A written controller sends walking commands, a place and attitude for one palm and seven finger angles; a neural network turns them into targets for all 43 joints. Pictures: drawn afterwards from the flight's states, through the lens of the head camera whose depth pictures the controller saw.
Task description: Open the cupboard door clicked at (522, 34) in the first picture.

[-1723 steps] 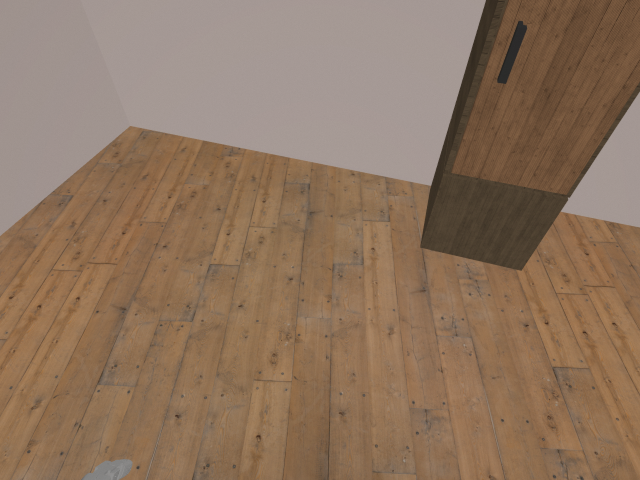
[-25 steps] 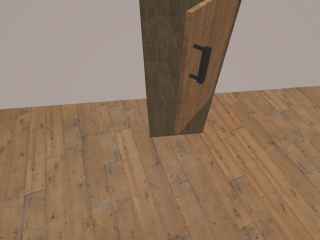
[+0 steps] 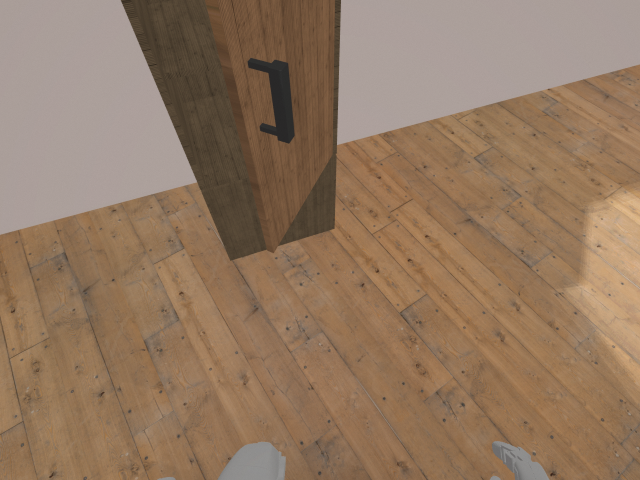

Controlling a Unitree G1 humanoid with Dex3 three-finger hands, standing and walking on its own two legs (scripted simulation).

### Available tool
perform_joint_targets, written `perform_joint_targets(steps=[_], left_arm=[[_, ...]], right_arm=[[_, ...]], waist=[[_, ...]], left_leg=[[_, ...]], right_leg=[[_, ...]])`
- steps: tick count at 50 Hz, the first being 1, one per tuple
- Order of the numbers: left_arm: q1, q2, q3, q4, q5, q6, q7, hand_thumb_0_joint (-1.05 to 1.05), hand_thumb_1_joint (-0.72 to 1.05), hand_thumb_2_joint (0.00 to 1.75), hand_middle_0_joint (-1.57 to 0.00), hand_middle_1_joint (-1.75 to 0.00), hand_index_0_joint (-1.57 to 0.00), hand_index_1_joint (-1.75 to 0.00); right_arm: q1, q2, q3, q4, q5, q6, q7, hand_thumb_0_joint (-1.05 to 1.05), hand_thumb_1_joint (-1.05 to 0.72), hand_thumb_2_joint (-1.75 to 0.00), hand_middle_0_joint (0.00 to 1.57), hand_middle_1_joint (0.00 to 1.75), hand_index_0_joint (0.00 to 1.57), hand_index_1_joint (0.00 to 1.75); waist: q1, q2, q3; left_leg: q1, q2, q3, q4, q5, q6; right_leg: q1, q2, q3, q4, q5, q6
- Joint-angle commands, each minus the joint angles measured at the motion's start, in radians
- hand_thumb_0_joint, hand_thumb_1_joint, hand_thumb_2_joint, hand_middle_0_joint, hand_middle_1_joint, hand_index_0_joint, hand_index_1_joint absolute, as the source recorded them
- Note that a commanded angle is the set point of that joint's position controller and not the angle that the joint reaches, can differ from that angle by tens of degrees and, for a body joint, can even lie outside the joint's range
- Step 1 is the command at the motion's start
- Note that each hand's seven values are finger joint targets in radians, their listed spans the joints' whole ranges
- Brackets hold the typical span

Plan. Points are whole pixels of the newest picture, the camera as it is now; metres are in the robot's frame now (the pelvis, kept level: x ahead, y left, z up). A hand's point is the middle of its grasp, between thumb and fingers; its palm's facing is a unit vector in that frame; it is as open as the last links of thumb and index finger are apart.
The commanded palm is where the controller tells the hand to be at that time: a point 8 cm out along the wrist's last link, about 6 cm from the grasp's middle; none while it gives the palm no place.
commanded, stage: walk to a spot facing it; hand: left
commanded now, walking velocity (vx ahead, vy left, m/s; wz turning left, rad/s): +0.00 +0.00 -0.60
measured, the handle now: (271, 101) +0.63 +0.13 +0.07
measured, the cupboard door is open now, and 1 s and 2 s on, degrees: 46 46 46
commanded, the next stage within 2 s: none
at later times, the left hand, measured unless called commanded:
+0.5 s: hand (181, 419) +0.19 +0.23 -0.17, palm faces -0.28 -0.94 -0.21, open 7.4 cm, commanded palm none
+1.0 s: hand (263, 379) +0.26 +0.12 -0.15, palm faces -0.54 -0.82 -0.20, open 7.4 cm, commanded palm none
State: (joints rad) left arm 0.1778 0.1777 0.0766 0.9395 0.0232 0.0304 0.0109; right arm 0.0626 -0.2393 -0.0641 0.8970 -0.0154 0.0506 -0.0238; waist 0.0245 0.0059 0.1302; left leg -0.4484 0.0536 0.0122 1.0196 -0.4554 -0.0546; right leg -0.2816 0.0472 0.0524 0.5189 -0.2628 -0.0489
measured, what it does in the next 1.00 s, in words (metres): steps on the spot, turning right: left foot, then right foot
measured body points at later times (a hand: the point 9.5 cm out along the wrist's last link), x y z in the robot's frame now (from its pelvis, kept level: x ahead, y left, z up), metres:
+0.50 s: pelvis +0.04 +0.05 +0.01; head +0.12 +0.05 +0.45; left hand +0.21 +0.28 -0.15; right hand +0.01 -0.20 -0.13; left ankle +0.02 +0.15 -0.74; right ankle -0.03 -0.09 -0.66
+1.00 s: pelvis +0.09 +0.00 +0.00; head +0.12 -0.02 +0.45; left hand +0.29 +0.16 -0.14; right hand +0.02 -0.26 -0.14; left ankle +0.19 +0.12 -0.69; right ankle +0.01 -0.07 -0.74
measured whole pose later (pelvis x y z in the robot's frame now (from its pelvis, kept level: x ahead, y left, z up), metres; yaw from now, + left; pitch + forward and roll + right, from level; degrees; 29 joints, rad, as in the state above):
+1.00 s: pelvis +0.09 +0.00 +0.00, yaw -35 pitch +1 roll +0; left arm 0.22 0.18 0.05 0.90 0.02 0.01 -0.03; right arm 0.18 -0.23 -0.06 0.89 -0.02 0.04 0.01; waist 0.00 0.01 0.07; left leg -0.48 0.08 0.01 0.91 -0.36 -0.08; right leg -0.18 0.05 0.08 0.45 -0.28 -0.04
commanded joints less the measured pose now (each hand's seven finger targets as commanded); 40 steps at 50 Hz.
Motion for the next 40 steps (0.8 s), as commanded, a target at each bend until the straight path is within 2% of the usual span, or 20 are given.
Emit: perform_joint_targets(steps=[1,5,8,9,10,11,12,14,17,22,27,28,30,31,32,33,34,35,38,40], left_arm=[[0.088,0.222,0.054,-0.055,0.002,-0.020,0.011,0.00,0.90,0.90,-0.20,-0.30,-0.20,-0.30],[0.065,0.229,0.060,-0.075,0.005,-0.011,0.008,0.00,0.90,0.90,-0.20,-0.30,-0.20,-0.30],[-0.012,0.224,0.056,-0.098,-0.005,-0.003,0.006,0.00,0.90,0.90,-0.20,-0.30,-0.20,-0.30],[-0.019,0.187,0.048,-0.112,-0.012,-0.002,0.004,0.00,0.90,0.90,-0.20,-0.30,-0.20,-0.30],[0.011,0.130,0.035,-0.129,-0.023,-0.001,-0.008,0.00,0.90,0.90,-0.20,-0.30,-0.20,-0.30],[-0.014,0.144,0.030,-0.136,-0.010,-0.003,-0.012,0.00,0.90,0.90,-0.20,-0.30,-0.20,-0.30],[-0.019,0.158,0.029,-0.140,-0.004,-0.001,-0.016,0.00,0.90,0.90,-0.20,-0.30,-0.20,-0.30],[-0.004,0.161,0.041,-0.098,0.005,0.006,-0.028,0.00,0.90,0.90,-0.20,-0.30,-0.20,-0.30],[0.017,0.143,0.034,-0.092,-0.003,0.013,-0.042,0.00,0.90,0.90,-0.20,-0.30,-0.20,-0.30],[-0.069,0.116,0.016,-0.120,-0.004,0.015,-0.049,0.00,0.90,0.90,-0.20,-0.30,-0.20,-0.30],[-0.132,0.108,-0.001,-0.134,-0.004,0.001,-0.052,0.00,0.90,0.90,-0.20,-0.30,-0.20,-0.30],[-0.125,0.109,-0.003,-0.133,-0.005,-0.003,-0.051,0.00,0.90,0.90,-0.20,-0.30,-0.20,-0.30],[-0.033,0.134,0.004,-0.108,-0.007,-0.012,-0.044,0.00,0.90,0.90,-0.20,-0.30,-0.20,-0.30],[0.068,0.174,0.015,-0.079,-0.004,-0.021,-0.035,0.00,0.90,0.90,-0.20,-0.30,-0.20,-0.30],[0.183,0.299,0.043,-0.048,0.006,-0.035,-0.015,0.00,0.90,0.90,-0.20,-0.30,-0.20,-0.30],[0.212,0.353,0.053,-0.026,-0.013,-0.027,-0.002,0.00,0.90,0.90,-0.20,-0.30,-0.20,-0.30],[0.162,0.304,0.043,-0.040,-0.015,-0.023,0.010,0.00,0.90,0.90,-0.20,-0.30,-0.20,-0.30],[0.102,0.263,0.038,-0.066,-0.009,-0.020,0.019,0.00,0.90,0.90,-0.20,-0.30,-0.20,-0.30],[-0.021,0.220,0.021,-0.110,-0.012,-0.021,0.013,0.00,0.90,0.90,-0.20,-0.30,-0.20,-0.30],[-0.020,0.220,0.021,-0.115,-0.009,-0.028,0.004,0.00,0.90,0.90,-0.20,-0.30,-0.20,-0.30]], right_arm=[[0.005,-0.049,-0.008,-0.082,0.007,-0.020,-0.010,0.00,-0.90,-0.90,0.20,0.30,0.20,0.30],[0.007,-0.058,-0.007,-0.100,0.014,-0.031,-0.017,0.00,-0.90,-0.90,0.20,0.30,0.20,0.30],[0.125,-0.075,-0.007,-0.071,0.018,-0.042,-0.022,0.00,-0.90,-0.90,0.20,0.30,0.20,0.30],[0.173,-0.119,-0.013,-0.056,0.012,-0.053,-0.025,0.00,-0.90,-0.90,0.20,0.30,0.20,0.30],[0.196,-0.225,-0.030,-0.064,-0.005,-0.063,-0.027,0.00,-0.90,-0.90,0.20,0.30,0.20,0.30],[0.203,-0.249,-0.032,-0.075,-0.009,-0.049,-0.032,0.00,-0.90,-0.90,0.20,0.30,0.20,0.30],[0.177,-0.217,-0.018,-0.099,-0.015,-0.043,-0.030,0.00,-0.90,-0.90,0.20,0.30,0.20,0.30],[0.129,-0.154,0.004,-0.107,-0.015,-0.051,-0.036,0.00,-0.90,-0.90,0.20,0.30,0.20,0.30],[0.144,-0.130,0.010,-0.114,-0.008,-0.053,-0.034,0.00,-0.90,-0.90,0.20,0.30,0.20,0.30],[0.256,-0.130,0.002,-0.065,-0.009,-0.055,-0.030,0.00,-0.90,-0.90,0.20,0.30,0.20,0.30],[0.298,-0.167,-0.018,-0.037,-0.014,-0.051,-0.018,0.00,-0.90,-0.90,0.20,0.30,0.20,0.30],[0.298,-0.173,-0.020,-0.034,-0.014,-0.051,-0.016,0.00,-0.90,-0.90,0.20,0.30,0.20,0.30],[0.266,-0.183,-0.024,-0.043,-0.003,-0.050,-0.010,0.00,-0.90,-0.90,0.20,0.30,0.20,0.30],[0.243,-0.180,-0.024,-0.054,0.009,-0.048,-0.004,0.00,-0.90,-0.90,0.20,0.30,0.20,0.30],[0.202,-0.107,-0.008,-0.102,0.019,-0.045,0.005,0.00,-0.90,-0.90,0.20,0.30,0.20,0.30],[0.153,-0.101,-0.002,-0.123,0.016,-0.031,-0.002,0.00,-0.90,-0.90,0.20,0.30,0.20,0.30],[0.145,-0.101,-0.002,-0.111,0.013,-0.022,-0.008,0.00,-0.90,-0.90,0.20,0.30,0.20,0.30],[0.136,-0.089,-0.002,-0.098,0.008,-0.017,-0.007,0.00,-0.90,-0.90,0.20,0.30,0.20,0.30],[0.177,-0.079,-0.007,-0.055,0.001,-0.002,0.005,0.00,-0.90,-0.90,0.20,0.30,0.20,0.30],[0.188,-0.077,-0.010,-0.048,-0.008,0.001,0.012,0.00,-0.90,-0.90,0.20,0.30,0.20,0.30]], waist=[[0.021,-0.124,-0.188],[0.011,-0.161,-0.192],[-0.061,-0.135,-0.210],[-0.082,-0.036,-0.237],[-0.079,0.274,-0.256],[-0.080,0.271,-0.224],[-0.065,0.174,-0.181],[-0.023,0.185,-0.125],[-0.014,0.151,-0.156],[-0.054,0.163,-0.162],[-0.082,0.221,-0.177],[-0.076,0.223,-0.190],[-0.015,0.176,-0.223],[0.040,0.097,-0.266],[0.092,-0.236,-0.317],[0.101,-0.299,-0.307],[0.073,-0.230,-0.227],[0.048,-0.265,-0.188],[-0.030,-0.143,-0.146],[-0.038,-0.143,-0.126]], left_leg=[[-0.060,-0.024,-0.012,-0.083,0.005,-0.012],[0.014,-0.044,-0.016,-0.217,0.000,-0.004],[0.240,-0.042,-0.017,-0.503,0.176,0.004],[0.411,0.047,-0.080,-0.635,0.266,0.025],[0.539,0.328,-0.366,-0.717,0.441,0.125],[0.475,0.451,-0.419,-0.700,0.642,0.219],[0.382,0.435,-0.359,-0.680,0.663,0.248],[0.353,0.308,-0.194,-0.667,0.802,0.185],[0.414,0.235,-0.016,-0.623,0.882,0.148],[0.484,0.250,0.036,-0.618,0.881,0.163],[0.508,0.272,0.102,-0.555,0.943,0.156],[0.511,0.275,0.110,-0.531,0.977,0.149],[0.452,0.268,0.149,-0.418,1.000,0.105],[0.315,0.244,0.181,-0.270,0.898,0.064],[-0.011,0.110,0.230,-0.011,0.268,0.000],[-0.132,0.018,0.106,0.182,-0.224,-0.021],[-0.168,0.056,-0.015,0.211,-0.172,-0.010],[-0.188,0.074,-0.020,0.204,-0.107,-0.012],[-0.097,0.062,-0.003,0.170,0.053,-0.038],[-0.080,0.046,0.008,0.132,0.101,-0.044]], right_leg=[[0.242,-0.242,0.298,-0.105,0.589,-0.154],[0.207,-0.227,0.332,-0.073,0.648,-0.143],[0.067,-0.177,0.311,-0.005,0.523,-0.069],[-0.065,-0.106,0.257,0.072,0.347,-0.017],[-0.268,0.034,0.100,0.272,-0.135,0.053],[-0.305,0.010,0.029,0.476,-0.386,0.081],[-0.278,-0.037,0.047,0.572,-0.356,0.087],[-0.305,-0.047,0.030,0.700,-0.245,0.109],[-0.315,-0.064,-0.031,0.730,-0.157,0.119],[-0.317,-0.083,-0.077,0.565,-0.126,0.118],[-0.175,-0.059,-0.154,0.236,-0.157,0.080],[-0.141,-0.050,-0.162,0.180,-0.150,0.066],[0.031,-0.034,-0.169,0.009,0.003,0.039],[0.242,-0.075,-0.119,-0.092,0.210,0.012],[0.493,-0.338,0.235,-0.117,0.653,-0.094],[0.467,-0.463,0.349,-0.082,0.939,-0.204],[0.381,-0.433,0.282,-0.097,0.769,-0.212],[0.318,-0.361,0.259,-0.114,0.657,-0.177],[0.159,-0.262,0.152,-0.162,0.456,-0.114],[0.102,-0.230,0.161,-0.209,0.252,-0.104]])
